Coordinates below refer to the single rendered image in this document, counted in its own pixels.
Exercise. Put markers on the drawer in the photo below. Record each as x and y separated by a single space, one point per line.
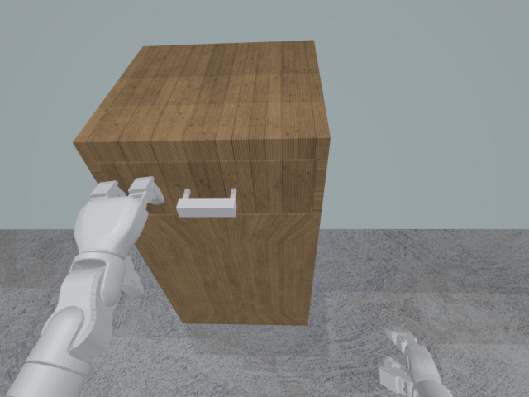
262 186

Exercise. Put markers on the right robot forearm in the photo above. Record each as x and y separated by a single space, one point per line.
430 388

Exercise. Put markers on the left robot forearm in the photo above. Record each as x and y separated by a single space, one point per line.
77 331

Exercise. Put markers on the cabinet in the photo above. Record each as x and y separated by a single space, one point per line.
230 101

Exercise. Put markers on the handle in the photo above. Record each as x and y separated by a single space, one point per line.
206 207

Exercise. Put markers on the right robot hand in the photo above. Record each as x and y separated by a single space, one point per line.
400 376

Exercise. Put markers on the left robot hand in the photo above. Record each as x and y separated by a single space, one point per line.
112 222

